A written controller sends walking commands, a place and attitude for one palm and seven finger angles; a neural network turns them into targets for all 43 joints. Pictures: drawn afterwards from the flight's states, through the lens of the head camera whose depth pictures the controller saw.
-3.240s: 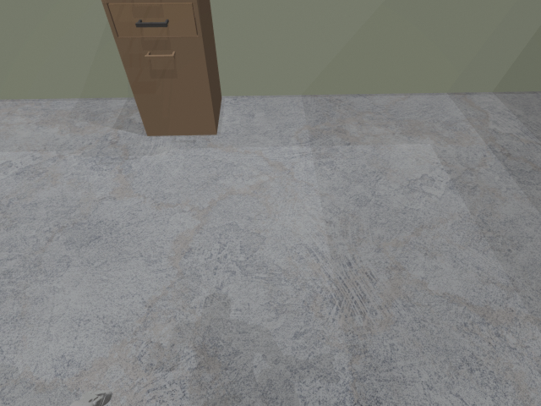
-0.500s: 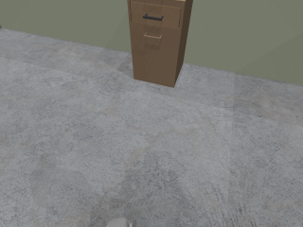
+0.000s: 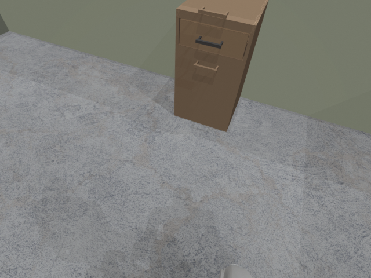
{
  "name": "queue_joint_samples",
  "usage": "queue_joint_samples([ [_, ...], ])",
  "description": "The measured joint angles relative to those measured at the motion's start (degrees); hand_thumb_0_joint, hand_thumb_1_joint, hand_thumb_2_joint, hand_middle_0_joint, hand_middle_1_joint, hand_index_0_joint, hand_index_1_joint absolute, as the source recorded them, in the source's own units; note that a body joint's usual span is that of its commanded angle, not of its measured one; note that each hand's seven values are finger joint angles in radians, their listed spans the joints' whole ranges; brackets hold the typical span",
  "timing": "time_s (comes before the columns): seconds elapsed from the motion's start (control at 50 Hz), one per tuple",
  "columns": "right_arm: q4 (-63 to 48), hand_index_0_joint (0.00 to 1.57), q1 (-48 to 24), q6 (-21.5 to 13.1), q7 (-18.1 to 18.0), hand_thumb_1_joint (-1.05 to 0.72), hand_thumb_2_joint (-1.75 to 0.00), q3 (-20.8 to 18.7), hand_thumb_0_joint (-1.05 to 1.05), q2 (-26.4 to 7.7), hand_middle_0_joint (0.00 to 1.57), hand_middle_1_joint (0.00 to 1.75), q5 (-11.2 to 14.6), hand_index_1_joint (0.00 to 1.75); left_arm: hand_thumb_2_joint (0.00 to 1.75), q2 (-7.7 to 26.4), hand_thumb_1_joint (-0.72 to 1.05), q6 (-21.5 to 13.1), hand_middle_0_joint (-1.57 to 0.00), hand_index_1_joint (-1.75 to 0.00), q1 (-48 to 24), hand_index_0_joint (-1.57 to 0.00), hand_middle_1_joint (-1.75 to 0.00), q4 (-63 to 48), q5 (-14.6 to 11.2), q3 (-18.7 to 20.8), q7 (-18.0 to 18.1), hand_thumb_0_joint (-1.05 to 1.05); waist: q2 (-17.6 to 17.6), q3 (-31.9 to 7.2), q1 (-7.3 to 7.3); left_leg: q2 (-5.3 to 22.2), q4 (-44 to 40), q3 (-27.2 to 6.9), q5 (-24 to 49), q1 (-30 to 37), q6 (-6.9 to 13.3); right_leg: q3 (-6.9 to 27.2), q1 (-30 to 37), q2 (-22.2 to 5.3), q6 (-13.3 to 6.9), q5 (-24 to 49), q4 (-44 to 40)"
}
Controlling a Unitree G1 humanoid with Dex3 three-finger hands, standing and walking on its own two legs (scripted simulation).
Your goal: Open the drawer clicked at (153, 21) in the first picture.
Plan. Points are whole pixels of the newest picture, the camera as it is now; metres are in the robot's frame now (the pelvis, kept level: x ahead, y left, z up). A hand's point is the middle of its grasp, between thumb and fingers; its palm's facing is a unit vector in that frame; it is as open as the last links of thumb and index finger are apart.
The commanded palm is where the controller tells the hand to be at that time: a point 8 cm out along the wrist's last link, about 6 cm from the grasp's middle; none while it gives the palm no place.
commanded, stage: walk to a spot facing it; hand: left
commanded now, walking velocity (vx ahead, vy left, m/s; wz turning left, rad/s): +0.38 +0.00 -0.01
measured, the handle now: (209, 42) +1.28 -0.05 -0.11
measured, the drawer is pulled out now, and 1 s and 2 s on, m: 0.00 0.00 0.00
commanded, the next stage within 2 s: turn to face it in 0.62 s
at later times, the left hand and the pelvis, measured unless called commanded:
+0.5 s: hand (141, 240) +0.24 +0.13 -0.17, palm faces +0.11 -0.97 -0.22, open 7.2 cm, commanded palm none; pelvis +0.24 -0.06 +0.00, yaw +4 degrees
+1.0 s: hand (134, 175) +0.44 +0.19 -0.18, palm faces +0.12 -0.97 -0.19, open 7.3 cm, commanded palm none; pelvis +0.42 +0.01 -0.01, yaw +2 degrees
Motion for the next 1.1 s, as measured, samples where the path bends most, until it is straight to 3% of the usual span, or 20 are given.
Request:
queue_joint_samples([
  [0.08, 1.9, 0.2, 3.5, 0.2, 0.1, -0.93, -0.9, 0.1, 0.0, 0.7, 0.2, 0.3, -0.3, 0.3, 0.9, 0.0, 0.92, 0.2, -0.2, -0.3, -3.6, -0.2, -0.3, -1.2, -0.2, 0.0, -0.3, 0.0, 0.4, 0.3, -1.47, 0.0, -1.9, -0.1, -2.3, 4.4, -1.3, -0.7, 0.9, 0.4, -0.3, 1.5, -10.5],
  [0.18, 3.8, 0.2, 7.1, 0.7, 0.2, -0.92, -0.9, 0.2, 0.0, 1.4, 0.2, 0.3, -0.7, 0.3, 0.9, 0.0, 0.91, -0.6, -0.2, -0.3, -7.0, -0.2, -0.3, -2.5, -0.3, 0.0, -0.5, 0.0, 1.9, 1.3, -3.61, 1.7, 1.4, 0.1, -8.6, 8.0, -3.9, -2.6, 5.6, 3.1, -2.5, 0.4, -20.9],
  [0.22, 4.8, 0.2, 8.6, 1.0, 0.4, -0.91, -0.9, 0.4, 0.0, 1.8, 0.21, 0.3, -0.5, 0.3, 0.9, 0.2, 0.91, -2.3, -0.2, -0.3, -7.7, -0.2, -0.3, -3.3, 0.0, -0.1, -0.6, 0.0, 2.4, 1.7, -3.55, 3.4, 11.0, -0.5, -13.4, 5.7, -4.3, -3.5, 8.9, 4.2, -4.2, 2.3, -23.9],
  [0.26, 5.5, 0.2, 7.6, 2.1, 0.7, -0.91, -0.9, 0.5, 0.01, 1.7, 0.21, 0.3, 0.0, 0.3, 0.9, -0.3, 0.91, -3.9, -0.2, -0.3, -7.9, -0.2, -0.3, -3.6, -0.3, -0.2, -0.2, 0.0, 3.5, 2.7, -3.26, 4.0, 31.0, -4.7, -15.4, -2.2, -3.1, -4.5, 9.0, 4.8, -5.4, 0.1, -19.7],
  [0.3, 5.3, 0.2, 6.0, 2.7, 0.8, -0.91, -0.9, 0.1, 0.01, 1.3, 0.21, 0.3, 0.1, 0.3, 0.9, -0.9, 0.91, -4.0, -0.2, -0.3, -6.8, -0.2, -0.3, -3.4, -0.6, -0.5, 0.2, 0.0, 4.1, 2.7, -2.96, 4.1, 45.8, -6.9, -11.8, -10.1, -2.2, -5.5, 11.6, 5.3, -5.7, -2.3, -20.3],
  [0.34, 4.3, 0.2, 3.9, 3.1, 1.0, -0.91, -0.9, -0.2, 0.01, 0.8, 0.2, 0.3, -0.2, 0.3, 0.9, -1.5, 0.91, -3.9, -0.2, -0.3, -4.8, -0.2, -0.3, -2.5, -0.6, -0.8, 0.8, 0.0, 4.4, 2.0, -2.79, 5.2, 50.9, -7.3, -6.7, -16.6, -2.3, -6.2, 14.8, 5.8, -5.0, -2.3, -23.7],
  [0.42, 1.1, 0.19, -0.1, 3.4, 1.3, -0.91, -0.9, -0.7, 0.01, 0.2, 0.2, 0.3, -0.6, 0.3, 0.89, -1.2, 0.95, -3.9, -0.2, -0.3, -0.4, -0.2, -0.3, -0.4, -0.6, 0.0, 2.0, -0.01, 4.2, 0.1, -2.6, 7.4, 46.9, -7.1, -0.8, -25.4, -3.6, -7.8, 20.5, 6.5, -5.0, -2.1, -30.4],
  [0.48, -0.9, 0.19, -2.9, 3.5, 1.8, -0.91, -0.9, -1.0, 0.01, -0.2, 0.2, 0.3, -0.6, 0.3, 0.89, -0.7, 0.95, -4.0, -0.2, -0.3, 2.5, -0.2, -0.3, 1.4, -0.4, -0.3, 1.8, -0.01, 3.9, -0.6, -2.07, 8.3, 39.3, -6.1, 2.2, -28.1, -4.3, -8.9, 24.3, 6.7, -4.5, -2.7, -33.8],
  [0.56, -2.4, 0.19, -6.3, 3.4, 2.6, -0.92, -0.9, -1.1, 0.01, -1.2, 0.2, 0.3, -0.5, 0.3, 0.9, -0.9, 0.94, -3.9, -0.2, -0.3, 5.7, -0.2, -0.3, 3.1, -0.3, -0.9, 1.6, 0.0, 3.3, -0.3, -0.41, 8.3, 27.1, -4.5, 4.2, -27.1, -4.1, -10.4, 28.6, 6.3, -3.0, -5.2, -35.4],
  [0.64, -3.6, 0.19, -9.0, 3.0, 3.1, -0.92, -0.9, -0.6, 0.01, -1.6, 0.2, 0.3, -0.6, 0.3, 0.9, -0.9, 0.92, -3.6, -0.2, -0.3, 8.7, -0.2, -0.3, 4.4, -0.2, -1.1, 1.5, 0.0, 2.2, 0.8, 1.48, 6.5, 18.9, -2.4, 2.3, -22.8, -2.6, -11.8, 32.3, 4.8, -0.6, -9.8, -33.4],
  [0.68, -4.6, 0.19, -9.6, 1.9, 3.0, -0.92, -0.9, -0.3, 0.01, -2.0, 0.2, 0.3, -0.8, 0.3, 0.9, -1.1, 0.92, -3.1, -0.2, -0.3, 10.5, -0.2, -0.3, 4.9, -0.5, -1.2, 1.4, 0.0, 1.6, 1.1, 1.73, 5.1, 14.3, -1.5, 4.7, -19.1, -1.1, -11.8, 31.5, 2.8, 0.5, -14.0, -26.5],
  [0.7, -5.0, 0.19, -10.2, 1.3, 2.6, -0.92, -0.9, -0.3, 0.0, -1.8, 0.2, 0.3, -0.9, 0.3, 0.9, -1.0, 0.92, -2.5, -0.2, -0.3, 10.5, -0.2, -0.3, 5.3, -0.7, -1.2, 1.2, 0.0, 0.9, 1.7, 1.53, 4.4, 16.4, -1.3, 4.6, -19.4, -0.2, -10.1, 28.8, 1.7, 0.2, -15.6, -18.5],
  [0.76, -5.2, 0.19, -10.5, 0.4, 1.5, -0.92, -0.9, 0.4, 0.0, -0.9, 0.2, 0.3, -0.5, 0.3, 0.9, -0.6, 0.92, -1.1, -0.2, -0.3, 8.8, -0.2, -0.3, 5.4, -0.9, -1.2, 1.4, 0.01, 0.0, 2.7, 1.73, 3.1, 18.3, -0.4, -0.1, -17.3, 0.9, -3.0, 18.0, 2.4, -1.1, -17.3, 5.0],
  [0.8, -4.7, 0.19, -10.0, 0.2, 0.7, -0.91, -0.9, 0.9, 0.0, -0.1, 0.2, 0.3, -0.4, 0.3, 0.9, -0.4, 0.92, -0.9, -0.2, -0.3, 7.0, -0.2, -0.3, 4.9, -0.9, -1.2, 1.4, 0.01, -0.2, 2.8, 1.81, 2.6, 15.0, 0.3, 0.1, -14.2, 0.1, -1.4, 12.1, 2.6, -1.2, -14.5, 10.7],
  [0.86, -3.8, 0.2, -8.8, 0.0, -0.5, -0.93, -0.9, 0.8, -0.01, 0.7, 0.2, 0.3, 0.0, 0.3, 0.9, -0.6, 0.92, -0.5, -0.2, -0.3, 4.5, -0.2, -0.3, 3.2, -0.8, -1.1, 1.7, 0.01, 0.1, 2.4, 1.72, 2.1, 9.8, 1.5, 1.0, -9.7, 0.4, -0.5, 6.5, 2.6, -1.0, -11.5, 8.1],
  [0.94, -2.8, 0.2, -7.4, 1.0, -0.5, -0.95, -0.9, 0.8, -0.01, -0.2, 0.21, 0.3, -0.3, 0.3, 0.9, -1.2, 0.92, 0.8, -0.2, -0.3, 1.9, -0.2, -0.3, 0.7, -0.7, -0.5, 1.6, 0.0, 0.9, 1.4, 1.29, 2.4, 6.7, 3.2, 0.4, -5.8, 0.0, -0.6, 3.9, 2.9, -0.7, -7.9, -0.5],
  [1.1, -2.2, 0.2, -5.4, 3.8, -0.1, -0.92, -0.9, 0.0, 0.0, -0.7, 0.21, 0.3, -0.7, 0.3, 0.9, -0.2, 0.93, 1.9, -0.2, -0.3, -0.9, -0.2, -0.3, -3.5, -0.4, 0.7, 0.7, 0.01, 3.4, 2.2, -0.02, 6.5, 14.4, 7.6, -7.6, -3.6, -3.2, -2.5, 10.5, 4.7, -1.1, -2.8, -16.9],
])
